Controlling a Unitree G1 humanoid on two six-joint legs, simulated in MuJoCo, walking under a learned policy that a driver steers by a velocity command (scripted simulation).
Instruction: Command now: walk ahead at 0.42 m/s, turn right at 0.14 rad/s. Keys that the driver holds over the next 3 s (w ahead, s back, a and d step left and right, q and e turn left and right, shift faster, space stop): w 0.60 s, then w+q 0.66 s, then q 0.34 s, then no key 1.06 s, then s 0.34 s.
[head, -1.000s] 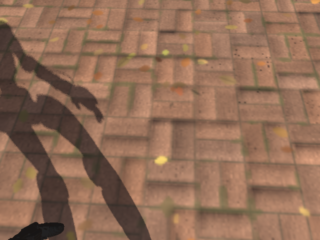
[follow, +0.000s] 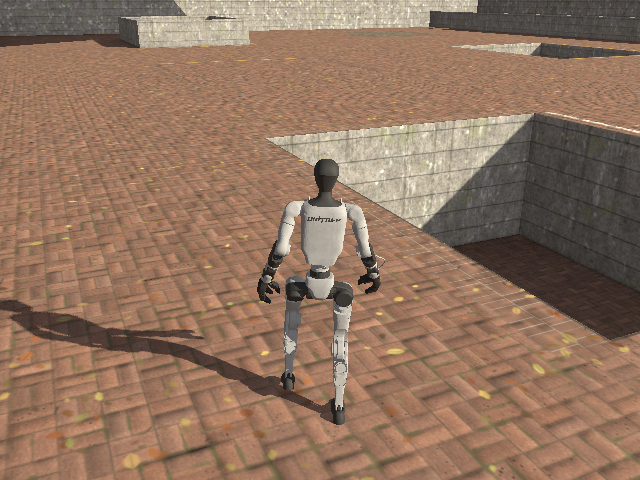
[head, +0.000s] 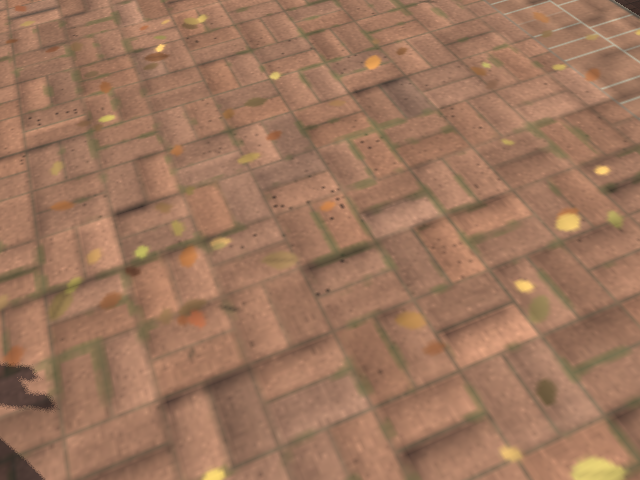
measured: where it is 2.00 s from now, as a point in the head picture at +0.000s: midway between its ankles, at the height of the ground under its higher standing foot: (316, 324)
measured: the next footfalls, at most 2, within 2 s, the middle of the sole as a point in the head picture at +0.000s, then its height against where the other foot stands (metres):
left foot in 0.24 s outside the picture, level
right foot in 0.76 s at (425, 439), level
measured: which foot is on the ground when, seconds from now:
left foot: up 0.00-0.22, down 0.24-0.76, up 0.78-1.00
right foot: down 0.00-0.26, up 0.28-0.74, down 0.76-1.00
